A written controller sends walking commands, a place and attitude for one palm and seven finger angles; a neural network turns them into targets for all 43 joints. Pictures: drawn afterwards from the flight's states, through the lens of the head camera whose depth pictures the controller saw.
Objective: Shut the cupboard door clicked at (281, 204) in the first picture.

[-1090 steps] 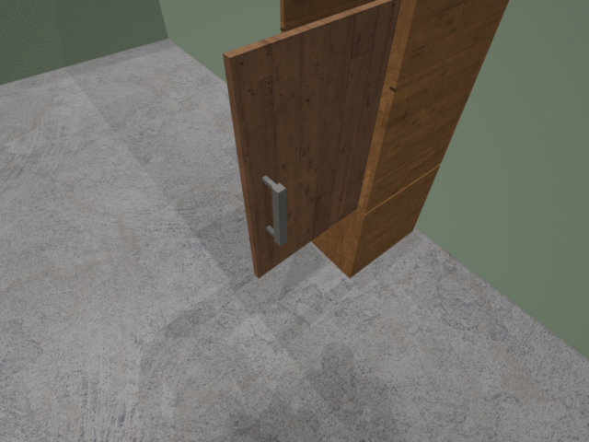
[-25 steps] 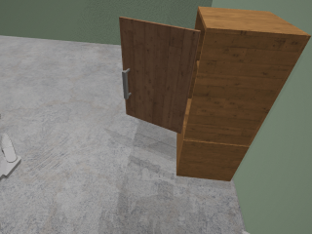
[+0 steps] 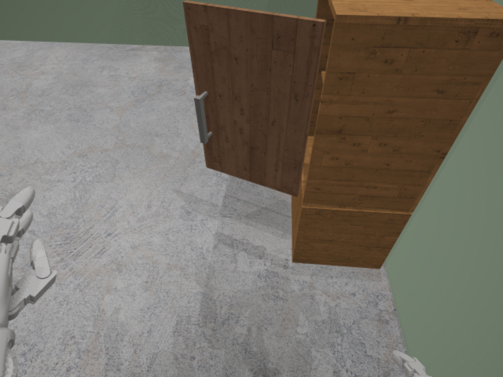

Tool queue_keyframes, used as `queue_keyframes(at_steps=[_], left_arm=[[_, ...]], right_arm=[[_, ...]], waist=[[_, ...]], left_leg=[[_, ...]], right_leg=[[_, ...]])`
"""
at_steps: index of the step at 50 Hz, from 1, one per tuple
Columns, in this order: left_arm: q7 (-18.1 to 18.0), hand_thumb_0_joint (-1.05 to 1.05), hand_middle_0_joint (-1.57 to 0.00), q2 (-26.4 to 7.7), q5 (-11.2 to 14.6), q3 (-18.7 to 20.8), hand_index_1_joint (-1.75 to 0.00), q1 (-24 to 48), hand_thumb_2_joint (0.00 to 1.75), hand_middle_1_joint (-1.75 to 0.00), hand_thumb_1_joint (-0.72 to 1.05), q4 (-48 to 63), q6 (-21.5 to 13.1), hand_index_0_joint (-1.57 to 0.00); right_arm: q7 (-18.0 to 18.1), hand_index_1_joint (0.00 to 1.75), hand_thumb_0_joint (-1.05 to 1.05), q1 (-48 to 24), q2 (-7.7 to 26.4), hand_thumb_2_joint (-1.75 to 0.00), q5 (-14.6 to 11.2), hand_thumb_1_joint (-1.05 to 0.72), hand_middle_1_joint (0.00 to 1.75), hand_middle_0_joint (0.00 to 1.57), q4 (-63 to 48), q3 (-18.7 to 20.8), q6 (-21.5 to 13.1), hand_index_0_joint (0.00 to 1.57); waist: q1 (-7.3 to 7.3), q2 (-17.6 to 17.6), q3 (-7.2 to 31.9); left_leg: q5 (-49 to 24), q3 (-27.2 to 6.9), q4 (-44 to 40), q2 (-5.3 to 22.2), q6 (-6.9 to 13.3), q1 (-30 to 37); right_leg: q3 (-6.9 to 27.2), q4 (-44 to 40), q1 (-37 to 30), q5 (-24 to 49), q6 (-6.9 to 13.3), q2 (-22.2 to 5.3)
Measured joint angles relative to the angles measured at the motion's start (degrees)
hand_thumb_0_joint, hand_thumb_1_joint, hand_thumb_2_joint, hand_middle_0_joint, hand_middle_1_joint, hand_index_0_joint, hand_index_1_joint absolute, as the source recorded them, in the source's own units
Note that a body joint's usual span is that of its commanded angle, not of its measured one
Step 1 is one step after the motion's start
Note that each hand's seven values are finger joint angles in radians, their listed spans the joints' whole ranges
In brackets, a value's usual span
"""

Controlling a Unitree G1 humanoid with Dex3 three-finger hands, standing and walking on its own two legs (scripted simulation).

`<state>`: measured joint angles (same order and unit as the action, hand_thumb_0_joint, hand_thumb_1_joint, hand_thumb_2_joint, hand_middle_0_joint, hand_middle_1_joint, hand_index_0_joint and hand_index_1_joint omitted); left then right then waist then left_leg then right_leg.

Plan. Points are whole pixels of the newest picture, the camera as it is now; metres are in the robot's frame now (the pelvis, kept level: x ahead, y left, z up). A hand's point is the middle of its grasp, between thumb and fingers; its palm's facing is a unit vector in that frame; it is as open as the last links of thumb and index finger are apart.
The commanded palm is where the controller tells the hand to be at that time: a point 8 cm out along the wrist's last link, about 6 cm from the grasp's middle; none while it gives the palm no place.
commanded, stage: let the arm hang, fingers relaxed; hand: left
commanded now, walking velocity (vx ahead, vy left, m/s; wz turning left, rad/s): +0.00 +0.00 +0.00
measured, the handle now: (204, 118) +0.91 +0.22 -0.08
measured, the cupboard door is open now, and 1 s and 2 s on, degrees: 70 70 70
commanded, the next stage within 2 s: look to check the result in 1.06 s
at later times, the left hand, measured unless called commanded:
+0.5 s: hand out of the picture -0.05 +0.20 -0.17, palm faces +0.03 -0.97 -0.22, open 7.2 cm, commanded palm none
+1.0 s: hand out of the picture -0.03 +0.17 -0.17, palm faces +0.02 -0.99 -0.16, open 7.4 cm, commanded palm none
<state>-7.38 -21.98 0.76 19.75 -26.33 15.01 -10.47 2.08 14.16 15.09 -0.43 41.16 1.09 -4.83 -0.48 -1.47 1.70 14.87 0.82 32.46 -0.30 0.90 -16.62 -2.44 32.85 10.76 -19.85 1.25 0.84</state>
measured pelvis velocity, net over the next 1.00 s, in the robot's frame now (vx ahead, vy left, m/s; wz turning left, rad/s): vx -0.03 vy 0.01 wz -0.01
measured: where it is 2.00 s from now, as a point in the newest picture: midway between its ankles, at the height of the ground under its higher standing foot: outside the picture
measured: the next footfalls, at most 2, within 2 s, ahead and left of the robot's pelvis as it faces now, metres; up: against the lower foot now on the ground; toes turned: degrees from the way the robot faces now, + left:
none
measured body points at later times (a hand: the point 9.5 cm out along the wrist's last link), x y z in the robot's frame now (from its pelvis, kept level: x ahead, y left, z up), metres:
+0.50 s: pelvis -0.02 +0.01 +0.01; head -0.01 +0.02 +0.46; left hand -0.05 +0.26 -0.15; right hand -0.01 -0.22 -0.14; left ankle +0.02 +0.11 -0.73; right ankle -0.04 -0.10 -0.73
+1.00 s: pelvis -0.03 +0.01 +0.01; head -0.03 +0.01 +0.46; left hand -0.03 +0.22 -0.15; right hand -0.05 -0.21 -0.15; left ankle +0.02 +0.11 -0.73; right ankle -0.04 -0.10 -0.73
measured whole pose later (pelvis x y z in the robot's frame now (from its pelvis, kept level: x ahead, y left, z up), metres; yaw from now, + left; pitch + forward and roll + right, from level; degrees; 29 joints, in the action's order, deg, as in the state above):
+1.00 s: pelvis -0.03 +0.01 +0.01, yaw -1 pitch -2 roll +0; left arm -1.4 -7.5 -0.8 0.3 -18.3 -64.2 -0.3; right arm 1.7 18.1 8.4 1.0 64.3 0.0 0.8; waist 0.7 0.0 -0.6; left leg 8.7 1.8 23.8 -0.8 1.7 -13.5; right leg -1.4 24.2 7.9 -14.7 0.8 0.4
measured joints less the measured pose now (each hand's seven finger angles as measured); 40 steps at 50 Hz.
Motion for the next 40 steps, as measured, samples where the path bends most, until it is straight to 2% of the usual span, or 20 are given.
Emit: queue_keyframes(at_steps=[2, 5, 8, 11, 12, 13, 16, 19, 29, 40], left_arm=[[2.89, 0.01, -0.2, 0.95, -1.01, -5.47, -0.3, 5.56, 0.9, -0.3, 0.89, -12.28, 4.63, -0.2], [5.61, 0.01, -0.2, 3.8, -1.71, -12.5, -0.3, 11.24, 0.9, -0.3, 0.9, -31.86, 10.31, -0.19], [7.02, 0.01, -0.19, 7.34, -1.93, -17.93, -0.3, 13.01, 0.9, -0.3, 0.9, -47.46, 12.85, -0.19], [7.45, 0.01, -0.2, 11.1, -1.77, -20.95, -0.3, 12.26, 0.9, -0.3, 0.91, -58.53, 13.71, -0.19], [7.33, 0.01, -0.2, 12.24, -1.5, -21.16, -0.3, 11.75, 0.9, -0.3, 0.91, -61.35, 13.66, -0.19], [6.25, 0.0, -0.2, 12.6, -0.86, -19.54, -0.3, 11.58, 0.9, -0.3, 0.95, -63.09, 13.03, -0.2], [6.14, -0.03, -0.21, 10.99, -1.29, -18.52, -0.3, 11.04, 0.89, -0.3, 1.0, -67.54, 12.1, -0.2], [6.47, -0.02, -0.21, 9.91, -1.45, -18.69, -0.3, 9.61, 0.9, -0.3, 0.99, -71.7, 11.78, -0.2], [6.18, 0.0, -0.2, 10.29, -1.34, -19.21, -0.3, 5.84, 0.9, -0.3, 0.92, -79.81, 11.42, -0.2], [6.01, 0.01, -0.2, 13.2, -1.49, -19.42, -0.3, 6.75, 0.9, -0.3, 0.91, -80.06, 10.84, -0.19]], right_arm=[[-1.36, 0.3, 0.01, -1.91, 1.86, -0.9, 0.57, -0.91, 0.3, 0.2, 1.58, 0.12, 0.46, 0.2], [-2.02, 0.3, 0.01, -5.06, 2.67, -0.9, 1.23, -0.91, 0.3, 0.2, 3.14, -0.64, 2.27, 0.2], [-2.25, 0.3, 0.01, -6.56, 1.47, -0.9, 1.73, -0.91, 0.29, 0.2, 4.28, -1.54, 3.59, 0.2], [-2.12, 0.3, 0.01, -6.0, -0.49, -0.9, 2.0, -0.91, 0.29, 0.2, 6.7, -2.41, 4.6, 0.2], [-2.03, 0.3, 0.01, -5.49, -1.11, -0.9, 1.99, -0.91, 0.29, 0.2, 7.83, -2.63, 4.91, 0.2], [-1.85, 0.3, 0.01, -4.74, -1.85, -0.9, 1.96, -0.91, 0.29, 0.2, 9.06, -2.73, 5.18, 0.2], [-1.5, 0.3, 0.01, -2.69, -3.63, -0.9, 2.0, -0.91, 0.29, 0.2, 13.06, -2.86, 6.08, 0.2], [-1.2, 0.3, 0.01, -1.07, -4.58, -0.9, 1.84, -0.91, 0.29, 0.2, 16.34, -2.63, 6.53, 0.2], [-0.57, 0.3, 0.01, 2.75, -5.48, -0.9, 1.27, -0.91, 0.29, 0.2, 22.26, -1.9, 6.3, 0.2], [-0.41, 0.3, 0.0, 4.28, -6.31, -0.9, 1.45, -0.91, 0.29, 0.2, 23.64, -1.35, 6.08, 0.2]], waist=[[-0.25, -1.11, 0.27], [0.26, -1.15, -0.08], [1.57, 0.16, -1.81], [2.0, 2.54, -3.15], [1.89, 3.15, -3.48], [1.57, 3.7, -3.72], [0.35, 4.33, -4.24], [-0.04, 3.59, -4.47], [0.42, 0.77, -4.43], [0.87, 1.06, -2.88]], left_leg=[[-0.02, -0.17, 0.48, -0.82, 0.59, -1.11], [0.04, 0.32, 1.55, -1.68, 1.01, -2.66], [-0.68, 0.31, 0.79, -1.56, 0.85, -2.19], [-1.69, 0.15, -1.0, -1.26, 0.63, -0.95], [-2.04, -0.02, -1.64, -1.06, 0.57, -0.59], [-2.43, -0.42, -2.22, -0.84, 0.47, -0.44], [-3.59, -1.2, -3.98, -0.33, 0.2, 0.21], [-4.28, -1.25, -5.25, -0.07, 0.24, 0.97], [-5.89, 0.26, -8.41, -0.51, 0.97, 3.5], [-6.43, 1.0, -8.94, -0.79, 1.13, 3.37]], right_leg=[[-0.3, 2.07, 1.65, -0.26, -0.45, -0.84], [0.16, 1.86, 2.37, -2.52, -0.58, -1.72], [0.16, 1.57, 2.22, -1.23, -0.54, -1.61], [0.05, -0.39, 0.93, -0.24, -0.41, -1.25], [-0.09, -1.47, 0.35, 0.32, -0.38, -1.01], [-0.47, -2.68, -0.18, 0.98, -0.31, -0.73], [-1.16, -6.04, -1.68, 2.85, 0.03, -0.05], [-1.15, -8.41, -2.88, 4.23, 0.04, 0.27], [0.31, -10.25, -4.34, 5.66, -0.63, -0.32], [1.0, -8.85, -3.12, 5.39, -0.73, -0.7]])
